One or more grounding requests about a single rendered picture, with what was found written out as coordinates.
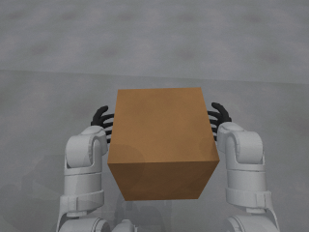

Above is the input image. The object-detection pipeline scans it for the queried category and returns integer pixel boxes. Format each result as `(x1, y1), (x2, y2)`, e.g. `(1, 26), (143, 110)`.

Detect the left robot thigh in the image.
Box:
(112, 222), (138, 232)

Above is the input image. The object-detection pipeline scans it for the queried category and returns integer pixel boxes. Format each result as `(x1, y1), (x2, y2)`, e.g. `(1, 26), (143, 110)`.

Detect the robot left upper arm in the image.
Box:
(59, 217), (111, 232)

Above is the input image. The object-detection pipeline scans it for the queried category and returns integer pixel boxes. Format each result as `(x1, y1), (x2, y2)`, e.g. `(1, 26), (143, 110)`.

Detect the robot right upper arm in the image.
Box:
(221, 215), (279, 232)

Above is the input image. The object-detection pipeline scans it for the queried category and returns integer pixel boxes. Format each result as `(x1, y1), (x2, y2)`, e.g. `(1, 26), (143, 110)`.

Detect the carton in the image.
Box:
(107, 87), (220, 201)

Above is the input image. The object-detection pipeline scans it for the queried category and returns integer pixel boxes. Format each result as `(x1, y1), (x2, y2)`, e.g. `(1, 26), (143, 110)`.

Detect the left robot forearm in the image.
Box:
(56, 126), (108, 232)

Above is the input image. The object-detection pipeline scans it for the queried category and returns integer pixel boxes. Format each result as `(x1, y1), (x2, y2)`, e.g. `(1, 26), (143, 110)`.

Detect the right robot forearm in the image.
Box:
(216, 122), (281, 232)

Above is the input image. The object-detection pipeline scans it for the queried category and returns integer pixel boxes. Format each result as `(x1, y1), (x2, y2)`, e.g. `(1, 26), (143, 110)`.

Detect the right robot hand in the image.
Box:
(207, 102), (232, 141)

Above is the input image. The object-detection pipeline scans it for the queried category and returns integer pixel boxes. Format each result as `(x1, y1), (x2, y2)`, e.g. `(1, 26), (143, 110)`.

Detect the left robot hand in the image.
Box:
(91, 105), (115, 144)

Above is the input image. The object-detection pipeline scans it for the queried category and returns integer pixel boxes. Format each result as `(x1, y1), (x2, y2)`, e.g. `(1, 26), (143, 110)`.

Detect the left robot shin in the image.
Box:
(121, 219), (131, 223)

